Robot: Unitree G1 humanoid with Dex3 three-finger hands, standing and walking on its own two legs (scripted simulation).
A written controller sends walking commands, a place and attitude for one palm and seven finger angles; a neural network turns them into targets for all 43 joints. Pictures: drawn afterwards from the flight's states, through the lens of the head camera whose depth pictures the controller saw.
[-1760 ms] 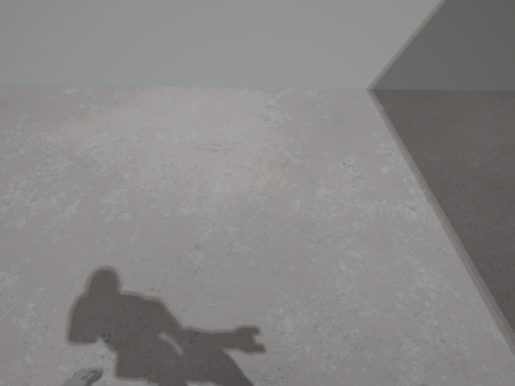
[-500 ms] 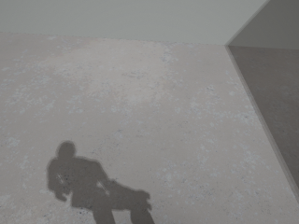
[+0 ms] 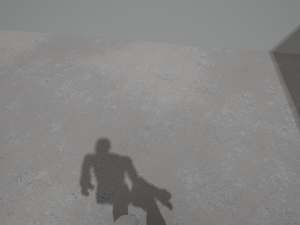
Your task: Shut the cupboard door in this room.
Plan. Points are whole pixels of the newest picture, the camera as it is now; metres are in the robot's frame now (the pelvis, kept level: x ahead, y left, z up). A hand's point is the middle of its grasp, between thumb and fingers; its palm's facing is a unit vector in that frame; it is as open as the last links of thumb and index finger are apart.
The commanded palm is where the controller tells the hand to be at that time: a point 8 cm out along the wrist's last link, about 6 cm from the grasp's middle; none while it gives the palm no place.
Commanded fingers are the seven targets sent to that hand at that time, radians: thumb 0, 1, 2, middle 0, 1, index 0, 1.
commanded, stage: turn or walk to find it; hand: left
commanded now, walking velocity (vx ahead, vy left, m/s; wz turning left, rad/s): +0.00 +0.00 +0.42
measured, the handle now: out of the picture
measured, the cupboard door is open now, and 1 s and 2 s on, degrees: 93 93 93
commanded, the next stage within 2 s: none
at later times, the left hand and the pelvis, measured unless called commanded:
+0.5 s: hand out of the picture -0.04 +0.27 -0.17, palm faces +0.25 -0.94 -0.23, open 7.4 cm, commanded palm none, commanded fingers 0.00 0.90 0.90 -0.20 -0.30 -0.20 -0.30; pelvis -0.03 +0.05 +0.00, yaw +12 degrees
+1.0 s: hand out of the picture -0.06 +0.20 -0.15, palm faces +0.43 -0.86 -0.25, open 7.4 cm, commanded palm none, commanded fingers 0.00 0.90 0.90 -0.20 -0.30 -0.20 -0.30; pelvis -0.05 +0.00 +0.00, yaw +26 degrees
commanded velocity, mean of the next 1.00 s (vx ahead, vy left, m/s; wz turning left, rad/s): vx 0.00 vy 0.00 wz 0.42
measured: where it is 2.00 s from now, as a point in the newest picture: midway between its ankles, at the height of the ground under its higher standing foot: outside the picture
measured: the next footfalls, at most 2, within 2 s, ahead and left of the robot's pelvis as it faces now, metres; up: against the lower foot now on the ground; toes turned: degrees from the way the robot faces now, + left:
left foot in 0.26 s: +0.00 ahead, +0.15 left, +0.00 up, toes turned +12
right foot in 0.76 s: +0.02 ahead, -0.08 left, +0.00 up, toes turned +16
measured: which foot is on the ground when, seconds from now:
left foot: up 0.00-0.24, down 0.26-0.78, up 0.80-1.00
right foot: down 0.00-0.28, up 0.30-0.74, down 0.76-1.00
